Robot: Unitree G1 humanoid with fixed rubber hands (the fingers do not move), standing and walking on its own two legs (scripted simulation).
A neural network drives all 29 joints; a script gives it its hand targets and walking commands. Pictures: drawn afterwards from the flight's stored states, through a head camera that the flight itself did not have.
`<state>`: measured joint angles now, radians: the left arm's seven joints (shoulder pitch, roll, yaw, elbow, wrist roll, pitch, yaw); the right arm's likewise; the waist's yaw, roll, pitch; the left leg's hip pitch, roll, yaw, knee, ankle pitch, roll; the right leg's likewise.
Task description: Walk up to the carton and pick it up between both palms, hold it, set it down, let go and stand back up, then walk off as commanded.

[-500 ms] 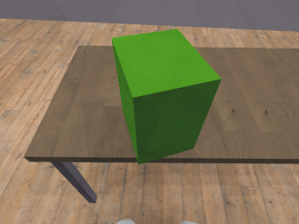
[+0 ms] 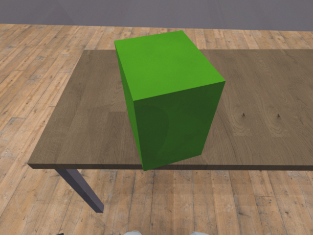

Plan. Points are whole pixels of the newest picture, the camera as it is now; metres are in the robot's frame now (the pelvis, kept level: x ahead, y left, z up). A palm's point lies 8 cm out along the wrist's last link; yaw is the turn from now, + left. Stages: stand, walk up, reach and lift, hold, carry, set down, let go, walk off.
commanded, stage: walk up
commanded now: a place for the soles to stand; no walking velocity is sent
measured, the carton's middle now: (162, 103) +0.45 +0.02 +0.09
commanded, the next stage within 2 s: reach and lift in 0.66 s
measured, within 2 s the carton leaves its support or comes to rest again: neither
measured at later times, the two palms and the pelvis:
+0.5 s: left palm out of the picture +0.08 +0.32 -0.10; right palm out of the picture +0.06 -0.29 -0.10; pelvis -0.01 +0.01 +0.00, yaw +1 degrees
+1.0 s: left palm out of the picture +0.15 +0.27 -0.09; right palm out of the picture +0.12 -0.29 -0.10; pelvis -0.01 +0.00 -0.01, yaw -1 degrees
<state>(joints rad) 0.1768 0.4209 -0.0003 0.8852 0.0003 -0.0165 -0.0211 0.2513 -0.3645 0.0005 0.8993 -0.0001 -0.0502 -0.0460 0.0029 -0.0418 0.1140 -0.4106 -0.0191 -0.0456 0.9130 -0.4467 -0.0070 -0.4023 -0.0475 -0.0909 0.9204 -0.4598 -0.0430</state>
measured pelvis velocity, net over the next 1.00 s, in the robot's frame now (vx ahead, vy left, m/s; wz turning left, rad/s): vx -0.01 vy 0.00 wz -0.01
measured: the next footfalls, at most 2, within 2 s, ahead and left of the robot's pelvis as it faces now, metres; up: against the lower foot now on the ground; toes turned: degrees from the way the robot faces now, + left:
none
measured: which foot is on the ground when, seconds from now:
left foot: down 0.00-1.00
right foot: down 0.00-1.00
